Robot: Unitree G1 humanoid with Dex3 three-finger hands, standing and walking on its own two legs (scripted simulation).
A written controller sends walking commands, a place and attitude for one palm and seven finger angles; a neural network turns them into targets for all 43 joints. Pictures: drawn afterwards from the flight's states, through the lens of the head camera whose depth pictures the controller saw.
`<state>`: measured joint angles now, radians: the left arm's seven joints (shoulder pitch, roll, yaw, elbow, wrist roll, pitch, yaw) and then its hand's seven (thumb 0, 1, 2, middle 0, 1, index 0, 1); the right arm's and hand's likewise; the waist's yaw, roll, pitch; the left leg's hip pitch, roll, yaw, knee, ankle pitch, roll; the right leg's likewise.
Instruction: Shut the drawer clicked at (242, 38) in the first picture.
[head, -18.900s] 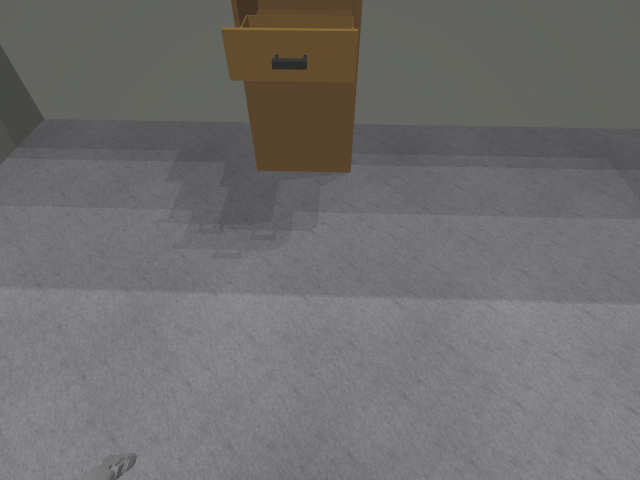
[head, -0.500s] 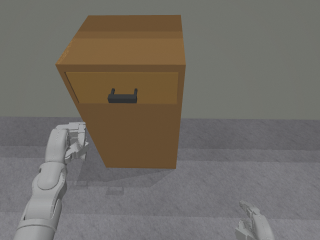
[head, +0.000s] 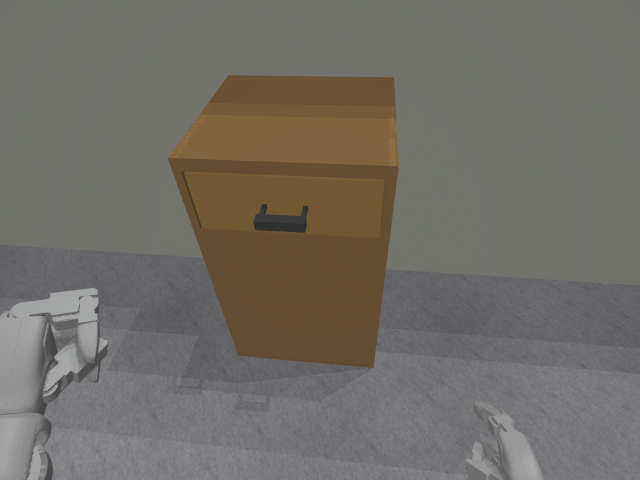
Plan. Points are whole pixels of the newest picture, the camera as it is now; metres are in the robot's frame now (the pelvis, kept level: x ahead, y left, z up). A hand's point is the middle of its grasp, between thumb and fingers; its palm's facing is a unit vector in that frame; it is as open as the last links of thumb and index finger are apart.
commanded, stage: draw the hand back to the body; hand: left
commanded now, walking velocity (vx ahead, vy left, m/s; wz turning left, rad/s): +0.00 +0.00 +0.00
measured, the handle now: (282, 216) +0.65 +0.17 -0.07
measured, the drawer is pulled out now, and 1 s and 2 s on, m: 0.00 0.00 0.00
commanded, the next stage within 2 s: step back with the hand held close in 0.20 s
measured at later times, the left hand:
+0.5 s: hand (100, 333) +0.19 +0.24 +0.17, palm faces +0.34 -0.81 -0.47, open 3.2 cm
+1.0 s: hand (43, 406) +0.13 +0.26 +0.16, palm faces +0.31 -0.81 -0.50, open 3.2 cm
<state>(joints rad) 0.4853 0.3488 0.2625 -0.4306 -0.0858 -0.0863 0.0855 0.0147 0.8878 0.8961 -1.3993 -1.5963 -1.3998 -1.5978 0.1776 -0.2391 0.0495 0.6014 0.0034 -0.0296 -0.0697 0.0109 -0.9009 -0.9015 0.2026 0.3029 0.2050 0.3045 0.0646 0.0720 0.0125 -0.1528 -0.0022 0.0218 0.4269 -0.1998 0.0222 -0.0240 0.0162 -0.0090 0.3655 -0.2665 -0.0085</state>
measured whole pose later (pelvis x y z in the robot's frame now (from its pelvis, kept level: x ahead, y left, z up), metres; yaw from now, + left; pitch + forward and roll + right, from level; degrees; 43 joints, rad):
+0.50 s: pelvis +0.00 +0.00 +0.00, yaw +0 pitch -1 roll -1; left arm 0.56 0.37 0.34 -0.49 -0.07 -0.18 0.08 0.01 0.88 0.90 -1.40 -1.60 -1.40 -1.60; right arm 0.16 -0.24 0.02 0.58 -0.01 -0.01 -0.07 0.01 -0.90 -0.90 0.20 0.30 0.21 0.30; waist 0.02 0.07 0.02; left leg -0.21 0.00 0.01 0.42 -0.19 0.02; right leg -0.08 0.02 -0.02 0.35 -0.25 -0.01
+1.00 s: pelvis -0.06 +0.02 -0.01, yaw +1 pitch +1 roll -2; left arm 0.63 0.41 0.37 -0.55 -0.06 -0.25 0.11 0.01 0.88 0.90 -1.40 -1.60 -1.40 -1.60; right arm 0.16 -0.23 -0.01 0.53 0.01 0.01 -0.08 0.01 -0.90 -0.90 0.20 0.30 0.21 0.30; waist 0.00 0.05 0.04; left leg -0.37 -0.01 0.01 0.46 -0.10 0.05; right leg -0.25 0.01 -0.02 0.43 -0.19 0.02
